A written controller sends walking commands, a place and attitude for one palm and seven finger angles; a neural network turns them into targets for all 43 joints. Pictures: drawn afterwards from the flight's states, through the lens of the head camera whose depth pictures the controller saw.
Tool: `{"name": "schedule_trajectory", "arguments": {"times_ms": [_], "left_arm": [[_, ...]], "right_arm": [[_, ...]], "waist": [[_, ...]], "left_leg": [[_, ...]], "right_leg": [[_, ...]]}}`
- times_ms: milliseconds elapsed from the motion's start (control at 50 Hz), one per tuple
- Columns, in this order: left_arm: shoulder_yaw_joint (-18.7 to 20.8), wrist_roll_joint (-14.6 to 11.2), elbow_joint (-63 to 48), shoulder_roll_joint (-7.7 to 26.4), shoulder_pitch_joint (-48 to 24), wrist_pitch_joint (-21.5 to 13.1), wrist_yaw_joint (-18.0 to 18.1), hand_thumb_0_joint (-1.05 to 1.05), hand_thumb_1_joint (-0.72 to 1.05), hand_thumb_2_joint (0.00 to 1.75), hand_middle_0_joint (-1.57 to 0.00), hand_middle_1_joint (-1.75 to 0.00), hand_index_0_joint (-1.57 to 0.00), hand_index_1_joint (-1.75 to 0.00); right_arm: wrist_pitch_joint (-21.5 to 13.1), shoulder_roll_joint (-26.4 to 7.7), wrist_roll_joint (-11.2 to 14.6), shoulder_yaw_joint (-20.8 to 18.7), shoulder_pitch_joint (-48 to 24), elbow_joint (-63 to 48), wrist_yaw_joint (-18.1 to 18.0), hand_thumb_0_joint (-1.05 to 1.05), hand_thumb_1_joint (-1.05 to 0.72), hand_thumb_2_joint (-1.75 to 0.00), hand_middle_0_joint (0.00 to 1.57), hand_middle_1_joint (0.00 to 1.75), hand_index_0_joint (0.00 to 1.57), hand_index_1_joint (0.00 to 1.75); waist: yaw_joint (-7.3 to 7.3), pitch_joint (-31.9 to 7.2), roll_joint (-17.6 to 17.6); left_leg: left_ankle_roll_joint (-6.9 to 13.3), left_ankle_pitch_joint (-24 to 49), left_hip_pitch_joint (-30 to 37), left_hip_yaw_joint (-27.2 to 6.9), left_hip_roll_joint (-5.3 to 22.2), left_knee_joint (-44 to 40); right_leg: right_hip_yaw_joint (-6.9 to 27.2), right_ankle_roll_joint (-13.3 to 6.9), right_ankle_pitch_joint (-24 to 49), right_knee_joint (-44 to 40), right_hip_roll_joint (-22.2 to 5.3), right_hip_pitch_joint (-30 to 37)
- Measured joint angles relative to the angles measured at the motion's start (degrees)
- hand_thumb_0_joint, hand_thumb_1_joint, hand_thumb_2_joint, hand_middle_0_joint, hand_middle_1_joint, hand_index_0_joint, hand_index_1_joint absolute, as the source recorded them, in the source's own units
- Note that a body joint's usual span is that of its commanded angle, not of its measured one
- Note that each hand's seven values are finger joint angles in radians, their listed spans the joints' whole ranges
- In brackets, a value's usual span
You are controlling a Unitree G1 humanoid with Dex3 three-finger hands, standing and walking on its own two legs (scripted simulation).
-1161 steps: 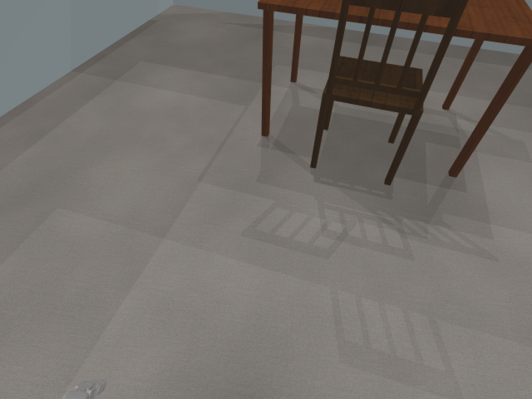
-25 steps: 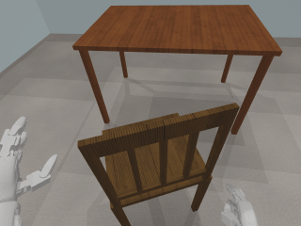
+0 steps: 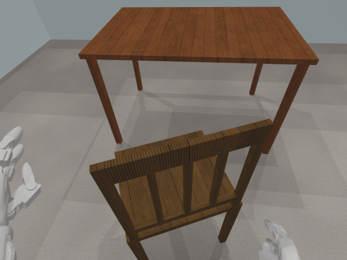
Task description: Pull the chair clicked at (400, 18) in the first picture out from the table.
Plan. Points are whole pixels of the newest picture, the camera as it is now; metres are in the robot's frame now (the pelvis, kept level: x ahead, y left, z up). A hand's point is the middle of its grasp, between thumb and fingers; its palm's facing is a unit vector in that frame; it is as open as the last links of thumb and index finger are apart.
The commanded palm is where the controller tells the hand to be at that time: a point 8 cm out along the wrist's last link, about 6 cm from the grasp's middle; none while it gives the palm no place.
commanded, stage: step back with the hand held close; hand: left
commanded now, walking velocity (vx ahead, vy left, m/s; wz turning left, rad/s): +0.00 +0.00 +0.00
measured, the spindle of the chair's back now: (187, 189) +0.33 +0.01 -0.08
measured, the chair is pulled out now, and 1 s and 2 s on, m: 0.55 0.55 0.55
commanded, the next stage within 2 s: stop stepping back and stand still in 1.90 s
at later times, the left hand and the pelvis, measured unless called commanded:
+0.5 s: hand (26, 206) +0.16 +0.27 +0.15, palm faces +0.36 -0.76 -0.54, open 7.4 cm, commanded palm +0.10 +0.30 +0.17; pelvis -0.05 +0.01 +0.00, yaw -1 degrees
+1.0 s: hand (4, 230) +0.12 +0.27 +0.16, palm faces +0.47 -0.74 -0.49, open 7.4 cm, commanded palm +0.05 +0.30 +0.17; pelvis -0.09 +0.00 -0.01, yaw +0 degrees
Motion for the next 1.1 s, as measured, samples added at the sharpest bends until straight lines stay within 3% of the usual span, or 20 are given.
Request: {"name": "schedule_trajectory", "arguments": {"times_ms": [120,160,240,400,520,660,940,1100], "left_arm": [[0.4,-0.2,0.6,-0.2,-0.9,-0.3,-0.3,0.01,0.89,0.9,-0.21,-0.3,-0.21,-0.3],[1.9,-0.3,0.8,0.4,-1.6,-2.0,-0.7,0.01,0.89,0.9,-0.21,-0.3,-0.21,-0.3],[3.7,0.1,0.1,0.9,-0.8,-4.1,-0.5,0.01,0.89,0.9,-0.21,-0.3,-0.21,-0.3],[2.5,0.8,-4.0,2.7,5.3,-4.3,-0.4,0.01,0.89,0.9,-0.21,-0.3,-0.21,-0.3],[4.4,0.7,-5.3,4.1,5.7,-4.7,0.7,0.01,0.89,0.9,-0.22,-0.3,-0.22,-0.3],[4.0,1.2,-5.2,2.3,4.1,-4.6,1.9,0.01,0.89,0.9,-0.21,-0.3,-0.21,-0.3],[6.5,2.2,-6.5,3.8,3.7,-6.6,2.5,0.01,0.89,0.9,-0.21,-0.3,-0.21,-0.3],[5.3,2.3,-7.9,3.1,3.0,-7.8,2.6,0.01,0.89,0.9,-0.21,-0.3,-0.21,-0.3]], "right_arm": [[0.1,0.2,0.1,0.3,-0.3,-0.4,0.0,0.01,-0.9,-0.9,0.2,0.3,0.2,0.3],[0.6,0.2,0.1,0.4,-1.0,-1.0,0.0,0.01,-0.9,-0.9,0.2,0.3,0.2,0.3],[2.0,0.2,-0.2,0.3,-2.6,-2.7,0.0,0.01,-0.9,-0.9,0.2,0.3,0.2,0.3],[4.0,0.4,-0.2,-1.0,-2.7,-4.0,-0.7,0.01,-0.9,-0.9,0.2,0.3,0.2,0.3],[3.6,1.1,-0.1,-1.1,-1.4,-3.2,-1.4,0.01,-0.9,-0.9,0.2,0.3,0.2,0.3],[2.4,1.2,-0.3,-0.6,-0.4,-2.7,-1.6,0.01,-0.9,-0.9,0.2,0.3,0.2,0.3],[-0.5,1.6,-0.4,-0.4,1.2,-3.1,-1.4,0.01,-0.9,-0.9,0.2,0.3,0.2,0.3],[-0.2,1.1,-1.2,-1.1,-1.0,-1.1,-0.9,0.01,-0.9,-0.9,0.2,0.3,0.2,0.3]], "waist": [[0.22,0.1,0.0],[0.12,0.6,0.0],[-1.05,1.7,-0.5],[-2.88,2.5,-1.7],[-2.53,2.2,-2.7],[-2.14,1.2,-2.6],[-2.77,1.3,-3.6],[-2.88,1.4,-3.9]], "left_leg": [[0.0,0.3,-0.4,0.1,0.1,0.3],[0.0,0.3,-1.6,0.3,0.4,0.9],[0.2,1.2,-3.8,1.2,0.3,0.9],[0.9,2.4,-8.0,1.9,-0.6,2.1],[0.9,2.5,-10.7,1.4,-0.6,4.6],[0.9,2.7,-14.1,0.8,-0.1,7.5],[0.9,2.1,-17.9,-0.6,-0.1,11.8],[0.9,2.7,-20.0,-0.7,0.0,12.1]], "right_leg": [[0.1,0.0,0.4,-0.1,0.1,-0.3],[0.3,-0.1,1.0,-0.2,0.4,-1.2],[1.2,0.1,2.5,-0.4,0.4,-3.8],[2.1,0.6,3.6,1.3,-0.5,-8.4],[1.8,0.5,3.8,3.3,-0.7,-10.7],[1.3,0.2,5.0,3.8,-0.2,-12.8],[0.5,0.0,4.4,7.3,-0.2,-15.7],[0.3,-0.2,5.7,6.2,0.0,-17.1]]}}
